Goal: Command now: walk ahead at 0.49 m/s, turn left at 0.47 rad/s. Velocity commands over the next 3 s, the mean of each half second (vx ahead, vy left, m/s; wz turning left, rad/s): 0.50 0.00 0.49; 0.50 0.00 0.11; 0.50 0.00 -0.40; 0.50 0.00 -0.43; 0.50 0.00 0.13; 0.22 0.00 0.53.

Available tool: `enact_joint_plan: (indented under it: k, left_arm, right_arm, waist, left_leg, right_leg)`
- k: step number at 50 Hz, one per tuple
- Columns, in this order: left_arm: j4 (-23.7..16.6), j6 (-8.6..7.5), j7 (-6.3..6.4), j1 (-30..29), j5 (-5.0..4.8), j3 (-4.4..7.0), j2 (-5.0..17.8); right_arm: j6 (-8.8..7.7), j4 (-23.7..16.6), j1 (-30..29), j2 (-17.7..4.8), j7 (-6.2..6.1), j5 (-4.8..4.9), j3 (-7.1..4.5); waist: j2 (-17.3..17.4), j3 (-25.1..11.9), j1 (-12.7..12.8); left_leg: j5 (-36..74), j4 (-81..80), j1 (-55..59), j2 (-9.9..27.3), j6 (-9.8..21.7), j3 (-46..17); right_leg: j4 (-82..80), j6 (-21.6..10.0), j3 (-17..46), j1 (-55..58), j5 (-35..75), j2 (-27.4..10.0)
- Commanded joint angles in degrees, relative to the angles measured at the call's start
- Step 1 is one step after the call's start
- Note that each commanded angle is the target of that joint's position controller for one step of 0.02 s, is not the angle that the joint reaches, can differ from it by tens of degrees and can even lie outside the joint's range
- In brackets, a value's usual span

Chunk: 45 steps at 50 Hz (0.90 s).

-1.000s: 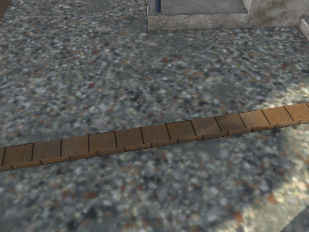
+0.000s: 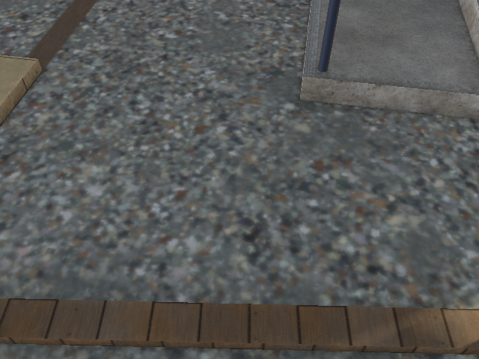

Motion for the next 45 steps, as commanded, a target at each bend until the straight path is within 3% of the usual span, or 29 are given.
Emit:
enact_joint_plan:
  k: [1, 4, 6, 7, 8, 9, 10, 11, 12, 13, 14, 15, 16, 19, 23, 26, 28, 30, 31, 32, 33, 34, 35, 36, 38, 39, 41, 44, 45]
  left_arm:
    - [-3.0, 0.03, 0.62, -0.7, -0.47, 1.73, 9.5]
    - [-2.4, 1.69, 0.64, 1.2, -1.11, 2.09, 10.6]
    - [-3.2, 2.55, 0.85, -0.3, -1.48, 2.52, 12.0]
    - [-3.6, 2.94, 1.09, -0.8, -1.59, 2.78, 12.8]
    - [-4.0, 3.49, 1.41, -1.6, -1.52, 2.94, 13.3]
    - [-4.7, 3.67, 1.71, -1.8, -1.46, 2.59, 12.5]
    - [-6.9, 2.8, 1.58, 0.2, -0.03, 1.19, 8.3]
    - [-9.3, 0.24, 0.49, 1.8, 0.0, -0.52, 3.8]
    - [-10.7, -1.83, -0.47, -5.1, -1.94, 0.89, 9.4]
    - [-12.2, -2.7, -0.8, -8.4, -3.14, 0.75, 9.2]
    - [-12.1, -2.87, -0.38, -8.7, -2.14, 0.53, 8.2]
    - [-11.7, -2.29, 0.0, -8.1, -1.19, 1.08, 8.8]
    - [-11.7, -1.4, -0.13, -6.9, -0.93, 1.33, 8.9]
    - [-12.1, 0.4, -0.12, -6.1, 0.06, 1.16, 7.0]
    - [-13.5, 0.78, -0.21, -12.5, -0.1, 0.15, 4.7]
    - [-16.3, 0.41, -0.76, -20.3, -0.64, -0.57, 3.5]
    - [-17.1, 0.26, -1.18, -22.2, -1.13, -0.52, 3.9]
    - [-16.5, -0.76, -1.78, -17.9, -1.02, 0.72, 7.2]
    - [-15.9, -1.21, -1.97, -15.0, -1.06, 1.27, 8.2]
    - [-14.1, -1.43, -1.87, -9.5, -0.6, 1.99, 9.0]
    - [-13.0, -1.65, -1.59, -4.4, 0.18, 3.26, 12.3]
    - [-11.3, -0.8, -1.26, 6.7, -0.15, 4.6, 13.5]
    - [-9.9, -0.59, -1.1, 10.1, -0.44, 3.8, 12.4]
    - [-10.5, -0.54, -0.83, 6.3, -0.47, 3.1, 10.7]
    - [-11.6, -0.22, -0.33, 0.0, -0.6, 2.16, 7.6]
    - [-11.6, -0.19, -0.43, -2.2, -0.44, 1.63, 6.0]
    - [-12.0, -0.06, -0.75, -5.4, -0.86, 1.33, 5.5]
    - [-11.5, 0.62, -0.51, -5.9, -2.36, 2.45, 9.0]
    - [-11.2, 1.09, -0.51, -5.6, -2.56, 2.83, 10.0]
  right_arm:
    - [-0.82, -6.1, -7.5, -1.1, 1.4, 0.04, 0.53]
    - [-0.72, -9.3, -10.9, -1.4, 2.77, 0.22, 0.71]
    - [-0.54, -10.5, -9.5, -2.7, 3.37, 0.23, 0.18]
    - [-0.33, -10.5, -6.7, -4.0, 3.45, 0.21, -0.49]
    - [-0.22, -9.2, 0.0, -6.1, 3.37, 0.35, -1.75]
    - [-0.09, -6.7, 9.9, -9.8, 2.61, 0.5, -3.83]
    - [0.55, -5.4, 16.9, -16.2, 1.17, 0.43, -5.79]
    - [-0.04, -7.5, 14.1, -18.0, 1.27, 0.3, -5.36]
    - [-0.42, -7.7, 15.1, -13.0, 1.57, -0.3, -3.93]
    - [-0.79, -7.5, 13.1, -10.5, 1.44, -0.51, -3.22]
    - [-0.96, -8.1, 9.0, -9.3, 1.46, -0.28, -2.84]
    - [-1.05, -9.1, 5.7, -7.3, 1.33, -0.5, -2.15]
    - [-1.06, -10.0, 3.9, -6.7, 1.18, -0.95, -1.85]
    - [-1.64, -9.7, 4.2, -7.7, 0.46, -0.52, -2.02]
    - [-1.22, -7.3, 8.3, -7.4, -0.62, -0.72, -1.66]
    - [-0.79, -5.5, 11.0, -8.4, -0.69, -0.12, -1.76]
    - [-0.68, -4.7, 12.5, -9.7, -0.24, -0.48, -1.9]
    - [-1.19, -5.0, 10.7, -9.0, -0.08, -0.8, -1.72]
    - [-1.11, -5.4, 9.2, -8.4, -0.15, -0.47, -1.44]
    - [-0.92, -5.7, 8.4, -7.5, -0.45, -0.47, -1.01]
    - [-0.97, -6.5, 12.8, -4.8, -0.57, 0.24, -0.1]
    - [-1.18, -6.3, 13.3, -5.3, -1.03, 0.22, 0.33]
    - [-1.42, -8.2, 9.1, -4.7, -0.56, 0.13, 0.48]
    - [-1.8, -8.7, 6.5, -7.0, 0.08, 0.66, -0.13]
    - [-1.92, -10.1, 1.8, -6.8, 0.52, -0.57, 0.09]
    - [-1.59, -9.6, 2.4, -6.0, 0.37, -1.0, -0.07]
    - [-0.79, -8.4, 5.7, -3.9, 0.54, -0.19, 0.31]
    - [-0.65, -9.1, 3.8, -1.8, 0.78, -0.72, 1.44]
    - [-0.75, -8.9, 2.4, -1.4, 0.96, -0.58, 1.67]
  waist:
    - [-2.5, 5.9, 1.4]
    - [-3.1, 6.7, 2.2]
    - [-5.0, 4.9, 0.2]
    - [-6.7, 2.3, -1.7]
    - [-7.3, -1.5, -5.6]
    - [-5.6, -6.8, -10.7]
    - [4.6, -12.9, -11.5]
    - [13.4, -20.4, -6.7]
    - [6.2, -20.0, -10.7]
    - [3.8, -12.7, -9.7]
    - [-2.5, -7.7, -6.6]
    - [-2.1, -5.3, -4.4]
    - [-0.8, -4.1, -2.8]
    - [-0.8, -2.6, -1.5]
    - [1.6, -0.9, -4.5]
    - [2.1, 2.2, -7.6]
    - [3.7, 2.7, -8.4]
    - [6.1, 0.4, -5.5]
    - [6.4, -0.3, -3.4]
    - [6.3, -3.3, -0.3]
    - [-0.9, -10.1, -0.3]
    - [-9.0, -19.8, 5.1]
    - [-19.4, -19.1, 6.2]
    - [-14.3, -13.2, 4.8]
    - [-5.3, -4.8, 1.3]
    - [-4.5, -3.1, -0.9]
    - [-7.2, -1.0, -4.2]
    - [-8.4, 0.3, -4.5]
    - [-8.2, 0.1, -3.8]
  left_leg:
    - [1.9, -6.9, -0.8, 0.2, 0.4, 3.1]
    - [-5.0, -10.8, -2.5, -0.6, 1.9, 5.6]
    - [-11.6, -12.0, 2.9, -3.2, 3.7, 8.7]
    - [-14.7, -12.0, 8.1, -5.6, 4.9, 10.7]
    - [-15.5, -13.5, 17.0, -8.5, 6.5, 12.2]
    - [-12.0, -17.1, 32.5, -10.6, 8.8, 11.0]
    - [-12.5, -17.7, 52.4, 1.7, 14.3, -9.1]
    - [-18.8, -28.1, 66.0, 13.3, 24.6, -41.9]
    - [-19.1, -31.1, 66.3, 12.4, 21.6, -39.2]
    - [-15.1, -30.5, 59.4, 10.2, 19.0, -29.8]
    - [-9.3, -30.9, 49.9, 7.5, 17.0, -22.8]
    - [-4.5, -32.0, 43.1, 5.5, 15.9, -18.3]
    - [-2.5, -33.5, 38.6, 4.2, 15.7, -16.8]
    - [4.7, -35.8, 33.1, 2.8, 16.3, -11.8]
    - [5.1, -35.8, 34.2, 0.7, 13.5, -6.9]
    - [-2.3, -36.5, 34.3, 0.1, 11.5, -6.0]
    - [-3.6, -37.5, 33.0, 1.8, 11.7, -7.1]
    - [3.9, -33.8, 37.4, 5.0, 11.9, -8.8]
    - [9.5, -30.5, 38.4, 4.2, 10.8, -7.8]
    - [18.3, -24.4, 37.8, 1.8, 9.0, -5.9]
    - [20.6, -10.8, 23.8, -2.4, 4.4, -3.1]
    - [7.6, 8.5, 14.3, -7.9, 0.8, 1.0]
    - [-30.4, 19.5, 3.4, -11.4, 1.3, -2.5]
    - [-31.6, 26.7, -0.2, -9.0, 2.0, -5.2]
    - [-26.1, 20.9, 1.4, -3.6, 3.0, -2.3]
    - [-25.2, 18.0, 5.5, -2.0, 3.1, -1.6]
    - [-24.4, 12.7, 11.3, -1.5, 2.8, 0.1]
    - [-18.5, -1.3, 16.2, -1.6, 2.0, 2.4]
    - [-17.3, -6.6, 19.2, -3.3, 1.2, 4.2]
  right_leg:
    - [-5.2, -7.4, 4.1, -0.8, 13.8, -17.9]
    - [-1.4, -6.5, 2.8, 6.1, 18.0, -19.9]
    - [4.2, -5.3, 0.8, 7.6, 33.7, -20.3]
    - [9.4, -4.6, -0.3, 7.9, 44.9, -20.0]
    - [18.9, -3.6, -1.7, 6.7, 53.1, -18.9]
    - [32.6, -1.5, -3.0, -0.3, 50.5, -16.4]
    - [52.9, 1.5, -3.5, -19.9, 24.4, -11.9]
    - [69.6, 3.7, 7.8, -39.5, -19.0, 0.0]
    - [71.5, 2.3, 16.2, -45.8, -16.6, -3.4]
    - [68.6, 1.1, 15.3, -47.6, -12.0, -5.8]
    - [62.7, 1.0, 14.9, -44.9, -8.2, -8.4]
    - [57.9, 1.4, 14.9, -40.9, -6.1, -10.1]
    - [56.2, 2.0, 15.0, -37.9, -4.8, -10.7]
    - [49.8, 4.8, 13.3, -36.8, -0.5, -10.3]
    - [38.0, 6.3, 11.8, -38.5, 11.7, -9.3]
    - [24.2, 5.6, 10.8, -36.8, 18.4, -7.4]
    - [23.5, 5.1, 8.5, -31.7, 15.9, -5.1]
    - [28.2, 1.8, 8.0, -30.7, 9.2, -4.5]
    - [25.6, -0.1, 7.5, -28.0, 6.7, -3.8]
    - [23.0, -1.9, 5.9, -19.8, 7.0, -1.9]
    - [23.0, -7.4, 16.3, 0.1, 3.8, -8.2]
    - [16.6, -13.0, 33.0, 12.9, -14.2, -15.8]
    - [5.8, -15.9, 49.7, 15.7, -22.6, -22.5]
    - [4.1, -14.9, 50.4, 10.2, -24.2, -22.9]
    - [4.1, -12.5, 39.7, -4.1, -13.5, -20.2]
    - [2.7, -11.3, 35.7, -10.1, -9.5, -18.2]
    - [-0.1, -10.9, 29.4, -18.2, -6.7, -15.5]
    - [-2.4, -10.8, 22.1, -22.0, -2.9, -13.7]
    - [-2.1, -10.3, 19.2, -22.7, -0.8, -12.2]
